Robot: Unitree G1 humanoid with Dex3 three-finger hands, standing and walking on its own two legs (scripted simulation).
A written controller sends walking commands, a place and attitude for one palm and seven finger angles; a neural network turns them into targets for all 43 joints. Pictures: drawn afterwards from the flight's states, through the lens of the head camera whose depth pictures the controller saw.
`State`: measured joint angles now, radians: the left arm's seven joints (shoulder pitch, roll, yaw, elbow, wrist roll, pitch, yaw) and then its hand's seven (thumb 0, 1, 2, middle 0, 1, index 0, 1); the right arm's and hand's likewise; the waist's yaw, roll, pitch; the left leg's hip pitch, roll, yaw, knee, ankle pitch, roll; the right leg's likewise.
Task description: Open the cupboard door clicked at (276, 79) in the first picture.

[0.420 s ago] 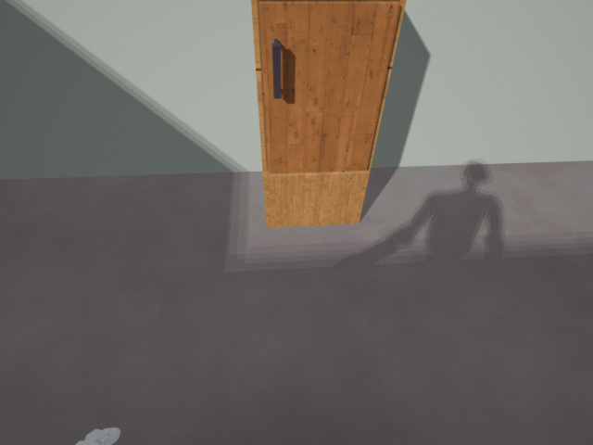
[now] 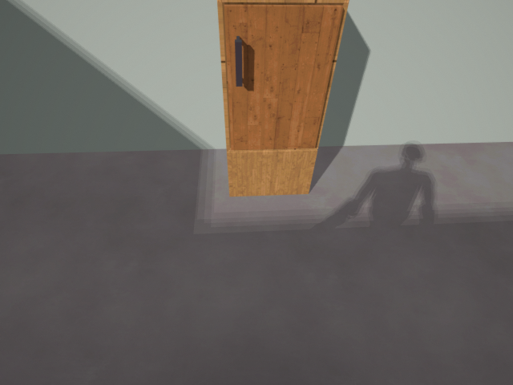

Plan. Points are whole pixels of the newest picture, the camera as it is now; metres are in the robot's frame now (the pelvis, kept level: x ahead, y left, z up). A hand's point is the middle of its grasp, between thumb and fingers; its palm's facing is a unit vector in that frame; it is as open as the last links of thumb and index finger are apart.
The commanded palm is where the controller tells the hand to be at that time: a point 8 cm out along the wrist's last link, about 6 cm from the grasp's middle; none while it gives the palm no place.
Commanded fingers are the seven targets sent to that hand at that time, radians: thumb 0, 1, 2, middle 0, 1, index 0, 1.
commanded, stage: stand and wait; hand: left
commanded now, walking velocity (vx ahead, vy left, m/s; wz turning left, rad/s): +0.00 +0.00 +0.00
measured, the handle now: (238, 61) +1.13 +0.14 -0.01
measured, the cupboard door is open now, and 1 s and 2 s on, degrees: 0 0 0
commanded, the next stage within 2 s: look at it before walking up in 0.40 s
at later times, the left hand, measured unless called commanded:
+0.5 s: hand out of the picture +0.06 +0.24 -0.16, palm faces -0.03 -0.95 -0.32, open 7.4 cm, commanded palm none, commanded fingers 0.00 0.90 0.90 -0.20 -0.30 -0.20 -0.30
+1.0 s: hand out of the picture +0.08 +0.24 -0.15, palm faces -0.03 -0.94 -0.33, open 7.4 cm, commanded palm none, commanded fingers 0.00 0.90 0.90 -0.20 -0.30 -0.20 -0.30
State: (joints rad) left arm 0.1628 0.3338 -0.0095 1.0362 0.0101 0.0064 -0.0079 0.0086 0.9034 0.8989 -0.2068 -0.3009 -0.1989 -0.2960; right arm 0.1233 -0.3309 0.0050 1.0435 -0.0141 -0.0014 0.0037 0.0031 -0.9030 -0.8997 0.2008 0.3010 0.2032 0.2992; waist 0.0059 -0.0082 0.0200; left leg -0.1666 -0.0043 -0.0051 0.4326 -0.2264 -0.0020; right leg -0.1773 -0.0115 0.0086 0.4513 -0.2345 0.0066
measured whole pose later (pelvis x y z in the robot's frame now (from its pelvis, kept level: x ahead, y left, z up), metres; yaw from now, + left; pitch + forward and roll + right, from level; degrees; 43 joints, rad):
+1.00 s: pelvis +0.00 +0.00 +0.00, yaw -1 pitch -2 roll +0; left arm 0.14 0.34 0.00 1.09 0.01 0.00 -0.01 0.01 0.90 0.90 -0.21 -0.30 -0.20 -0.30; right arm 0.11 -0.33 0.01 1.11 -0.01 -0.01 0.00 0.00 -0.90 -0.90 0.20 0.30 0.20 0.30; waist 0.00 -0.01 0.03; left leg -0.14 0.01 0.00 0.37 -0.20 -0.01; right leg -0.16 0.00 0.02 0.39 -0.20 0.00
